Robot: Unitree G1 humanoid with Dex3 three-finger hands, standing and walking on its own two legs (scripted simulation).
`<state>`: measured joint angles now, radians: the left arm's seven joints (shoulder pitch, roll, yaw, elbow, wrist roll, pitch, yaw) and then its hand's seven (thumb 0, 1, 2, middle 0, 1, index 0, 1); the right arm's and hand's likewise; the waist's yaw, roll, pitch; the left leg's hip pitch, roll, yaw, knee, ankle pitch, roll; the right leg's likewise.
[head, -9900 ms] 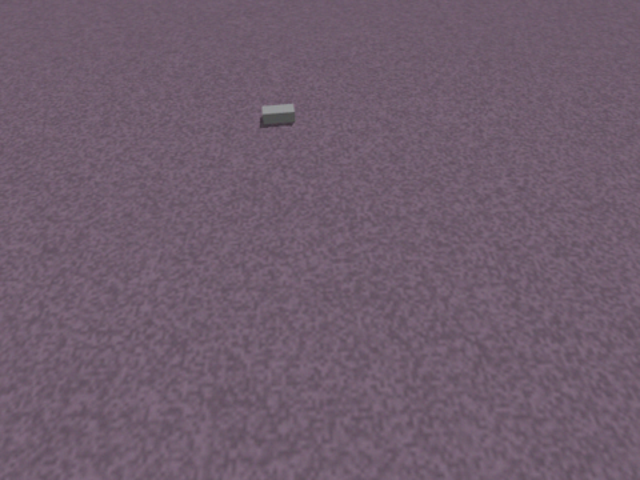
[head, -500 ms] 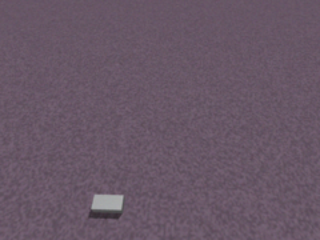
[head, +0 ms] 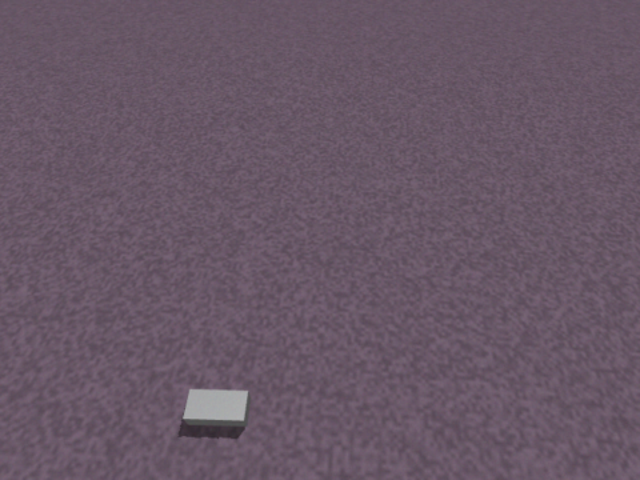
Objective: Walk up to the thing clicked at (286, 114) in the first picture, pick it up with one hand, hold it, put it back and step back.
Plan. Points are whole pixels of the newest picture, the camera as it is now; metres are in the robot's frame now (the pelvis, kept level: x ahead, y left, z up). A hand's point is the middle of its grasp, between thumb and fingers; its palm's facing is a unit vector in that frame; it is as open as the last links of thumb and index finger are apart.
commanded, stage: stand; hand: left
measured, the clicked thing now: (218, 407) +0.43 +0.32 -0.75
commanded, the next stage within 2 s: walk up in 0.40 s
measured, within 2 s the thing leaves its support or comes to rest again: neither
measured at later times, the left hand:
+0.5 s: hand out of the picture +0.06 +0.28 -0.16, palm faces +0.02 -0.92 -0.40, open 7.4 cm
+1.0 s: hand out of the picture +0.05 +0.38 -0.18, palm faces +0.00 -0.92 -0.40, open 7.4 cm
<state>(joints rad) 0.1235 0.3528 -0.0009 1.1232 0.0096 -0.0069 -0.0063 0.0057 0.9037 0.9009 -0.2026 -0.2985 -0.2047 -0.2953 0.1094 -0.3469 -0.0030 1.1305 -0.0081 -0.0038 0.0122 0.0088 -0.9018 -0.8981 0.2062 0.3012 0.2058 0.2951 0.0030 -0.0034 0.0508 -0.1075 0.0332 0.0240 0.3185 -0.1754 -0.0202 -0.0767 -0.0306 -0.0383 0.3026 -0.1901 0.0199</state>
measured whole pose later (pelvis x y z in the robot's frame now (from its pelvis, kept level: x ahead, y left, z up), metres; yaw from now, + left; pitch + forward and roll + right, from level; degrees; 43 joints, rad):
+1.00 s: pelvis +0.01 +0.10 -0.03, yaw +1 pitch -3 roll -1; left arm 0.20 0.39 0.05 0.96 0.03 0.03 -0.01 0.01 0.90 0.90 -0.20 -0.30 -0.20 -0.30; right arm 0.15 -0.35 -0.04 0.88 -0.01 0.01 0.01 0.01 -0.90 -0.90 0.21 0.30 0.21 0.30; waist 0.02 0.01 0.15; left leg -0.33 0.05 -0.01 0.71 -0.34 -0.02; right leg -0.28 0.03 -0.02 0.69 -0.37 -0.04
